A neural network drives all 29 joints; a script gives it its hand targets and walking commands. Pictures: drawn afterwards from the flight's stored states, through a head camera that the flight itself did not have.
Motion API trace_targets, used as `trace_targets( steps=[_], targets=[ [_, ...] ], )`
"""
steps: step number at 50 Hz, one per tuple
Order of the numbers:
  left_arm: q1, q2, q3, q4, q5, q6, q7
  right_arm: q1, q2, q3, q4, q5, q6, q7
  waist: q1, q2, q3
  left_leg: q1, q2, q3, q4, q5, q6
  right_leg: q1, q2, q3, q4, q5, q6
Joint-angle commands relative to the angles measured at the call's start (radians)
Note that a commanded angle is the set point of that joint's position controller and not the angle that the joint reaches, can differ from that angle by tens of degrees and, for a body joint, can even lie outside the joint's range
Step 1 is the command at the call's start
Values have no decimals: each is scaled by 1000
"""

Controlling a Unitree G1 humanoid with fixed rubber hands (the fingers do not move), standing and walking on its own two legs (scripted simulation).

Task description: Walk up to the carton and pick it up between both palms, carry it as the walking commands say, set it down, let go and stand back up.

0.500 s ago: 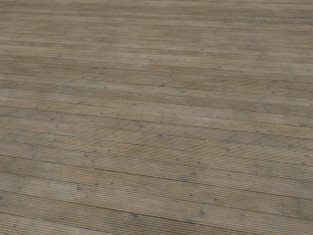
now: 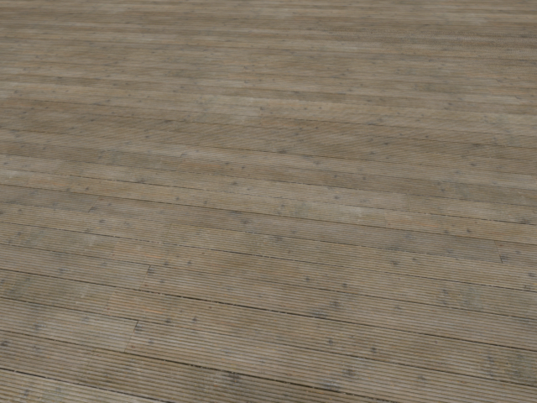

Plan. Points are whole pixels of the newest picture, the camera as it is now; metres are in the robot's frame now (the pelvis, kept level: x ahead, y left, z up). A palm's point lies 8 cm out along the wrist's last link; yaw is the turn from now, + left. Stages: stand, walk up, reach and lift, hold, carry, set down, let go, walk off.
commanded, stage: walk up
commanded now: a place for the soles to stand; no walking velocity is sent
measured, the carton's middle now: out of the picture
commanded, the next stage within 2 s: none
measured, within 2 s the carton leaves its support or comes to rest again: neither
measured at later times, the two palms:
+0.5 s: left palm out of the picture -0.02 +0.39 -0.10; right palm out of the picture +0.14 -0.22 -0.12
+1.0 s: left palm out of the picture -0.29 +0.36 -0.10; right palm (311, 357) +0.24 -0.04 -0.12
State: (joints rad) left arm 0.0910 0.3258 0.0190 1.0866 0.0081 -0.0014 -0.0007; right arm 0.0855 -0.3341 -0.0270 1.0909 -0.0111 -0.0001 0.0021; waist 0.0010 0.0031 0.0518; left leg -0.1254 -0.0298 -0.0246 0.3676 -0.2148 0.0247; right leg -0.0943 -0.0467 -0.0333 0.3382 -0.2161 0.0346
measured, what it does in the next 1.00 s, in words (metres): walks backwards, turning left: right foot, then left foot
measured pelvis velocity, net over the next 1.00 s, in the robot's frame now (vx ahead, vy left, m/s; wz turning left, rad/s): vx -0.09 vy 0.07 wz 0.86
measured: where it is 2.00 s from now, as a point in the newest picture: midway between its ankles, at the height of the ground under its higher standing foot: outside the picture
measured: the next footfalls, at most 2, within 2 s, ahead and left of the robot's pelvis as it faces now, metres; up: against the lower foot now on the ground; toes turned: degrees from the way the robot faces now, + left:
right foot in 0.54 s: +0.07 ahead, +0.02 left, +0.00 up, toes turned +25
left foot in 1.00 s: -0.17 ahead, +0.25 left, +0.00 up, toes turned +53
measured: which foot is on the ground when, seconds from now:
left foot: down 0.00-0.56, up 0.58-0.98, down 1.00-1.00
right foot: down 0.00-0.24, up 0.26-0.52, down 0.54-1.00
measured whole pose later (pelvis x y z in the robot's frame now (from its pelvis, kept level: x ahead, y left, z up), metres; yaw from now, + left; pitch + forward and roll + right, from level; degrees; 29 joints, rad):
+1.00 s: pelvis -0.09 +0.07 -0.03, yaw +49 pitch +0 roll -1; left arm 0.17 0.46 0.07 0.90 0.03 -0.05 -0.01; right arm 0.12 -0.48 -0.07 0.80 -0.06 0.07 0.16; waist 0.01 0.05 0.08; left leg -0.40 0.13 -0.02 0.69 -0.30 0.01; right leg -0.32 -0.22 -0.37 0.65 -0.28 0.02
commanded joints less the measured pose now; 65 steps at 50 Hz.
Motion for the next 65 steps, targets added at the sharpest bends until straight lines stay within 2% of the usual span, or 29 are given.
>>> trace_targets(
  steps=[1,3,4,6,10,11,12,13,15,18,21,25,27,28,29,30,33,41,48,50,51,52,53,56,61,62,63,64,65],
  targets=[
    [80,310,107,-125,-44,-3,23,-1,-265,-72,-246,-24,37,35,39,-25,-177,-163,83,-80,202,532,69,79,-127,75,93,342,-160],
    [59,356,131,-164,-22,3,29,-8,-221,-73,-320,-48,53,48,65,-144,-163,-323,28,-11,372,195,7,129,-315,159,29,412,-276],
    [43,382,136,-203,-10,2,34,-19,-221,-79,-354,-57,62,51,75,-195,-136,-411,11,5,547,-299,-13,84,-441,234,24,527,-360],
    [-4,367,137,-234,-8,-1,37,36,-243,-107,-380,-57,61,63,15,-154,-113,-411,76,-68,600,-304,-27,22,-436,169,61,477,-351],
    [-117,360,125,-271,8,4,27,126,-245,-119,-380,-51,47,99,-53,-143,-82,-170,86,22,294,-112,-20,-196,-305,-37,168,178,-210],
    [-117,337,116,-282,8,11,23,195,-257,-122,-345,-48,36,99,-85,-20,-159,12,20,25,178,-47,12,-274,-195,-103,343,39,-151],
    [-47,276,101,-290,1,22,19,225,-390,-152,-346,-73,36,88,-102,367,-147,95,216,-368,-49,195,96,-487,-11,-182,653,-387,-71],
    [-67,255,83,-286,5,38,29,160,-422,-145,-376,-67,33,86,-81,366,-133,1,269,-575,-103,162,177,-556,72,-8,757,-498,-53],
    [-21,313,89,-270,-24,22,34,86,-406,-151,-425,-66,32,67,-65,183,-151,-67,281,-640,-137,-66,286,-514,59,79,826,-390,-65],
    [71,304,74,-194,-23,8,25,25,-297,-130,-442,-53,31,63,-2,200,-141,-10,184,-448,-63,213,227,-444,37,70,667,-250,-52],
    [-1,290,70,-214,-17,-1,24,124,-260,-111,-429,-62,35,73,-48,123,-146,17,207,-492,-60,348,220,-368,64,76,478,-254,-43],
    [77,281,75,-173,-26,-10,32,61,-265,-125,-461,-67,49,88,-27,181,-163,-101,150,-484,-94,149,162,-159,100,62,238,-162,-35],
    [167,316,67,-146,-25,-33,46,36,-261,-118,-465,-19,52,91,49,-28,-153,-319,53,-373,50,-37,92,45,-8,118,10,-28,-87],
    [95,406,81,-160,-8,-39,53,90,-185,-98,-451,-11,52,88,17,-305,-128,-486,-122,-177,334,-219,26,104,-250,377,-150,-233,-149],
    [-14,462,107,-209,22,-33,63,104,-232,-114,-448,-42,57,83,3,-245,-44,-558,-99,-212,571,-230,-17,-92,-425,545,-234,-381,-215],
    [-75,380,94,-230,17,-37,62,109,-298,-132,-434,-55,57,88,-27,-90,-14,-476,-32,-220,625,-167,-26,-168,-367,421,-222,-293,-190],
    [-57,359,94,-225,-3,-65,57,134,-315,-144,-405,-66,55,124,-42,-90,-69,-477,32,-179,721,-35,-49,-80,-248,162,-119,-57,-161],
    [67,413,127,-245,24,-72,25,-23,-254,-78,-400,-61,44,156,61,-173,-88,-475,149,-43,497,-63,-49,-64,-329,-16,-71,11,-226],
    [78,453,142,-247,23,-62,6,-2,-265,-73,-389,-40,32,154,19,-180,-181,-284,118,65,295,-115,-8,-48,-393,-131,92,184,-218],
    [75,409,128,-241,7,-51,3,120,-299,-96,-359,-47,24,143,-66,-54,-253,-103,65,42,87,-56,40,-80,-306,-209,309,48,-132],
    [103,356,110,-254,-4,-49,1,188,-399,-122,-337,-66,23,135,-108,168,-273,78,162,-172,20,106,109,-301,-190,-245,521,-128,-65],
    [46,305,92,-311,-4,-40,3,120,-471,-137,-382,-54,33,134,-121,382,-208,116,258,-459,-42,137,229,-611,-10,-219,606,-482,-27],
    [9,326,94,-314,-11,-42,11,87,-440,-136,-403,-55,36,127,-123,366,-173,21,273,-505,-83,52,276,-568,-43,-90,650,-448,-34],
    [162,322,79,-234,-6,-56,22,-3,-365,-135,-445,-61,31,109,-38,278,-167,-20,141,-305,-23,217,207,-485,-26,-73,541,-258,-36],
    [267,307,79,-214,-13,-78,47,-38,-293,-123,-491,-67,40,134,25,199,-215,-158,97,-350,24,175,165,-189,38,-36,201,-127,-51],
    [365,336,90,-177,-12,-87,53,-94,-258,-110,-518,-66,44,141,102,94,-262,-367,34,-287,138,24,110,84,-33,38,-9,-40,-59],
    [363,464,119,-181,10,-85,55,-83,-171,-92,-547,-66,41,138,108,-223,-230,-639,-115,-141,365,-220,29,235,-345,352,-162,-251,-101],
    [237,541,154,-199,29,-82,52,-96,-243,-102,-532,-88,42,127,96,-190,-137,-682,14,-134,545,-209,-32,53,-522,444,-197,-333,-196],
    [108,479,132,-227,23,-91,51,-48,-298,-116,-495,-81,37,125,21,-39,-61,-586,69,-169,571,-139,-28,-67,-493,363,-187,-251,-197]
  ],
)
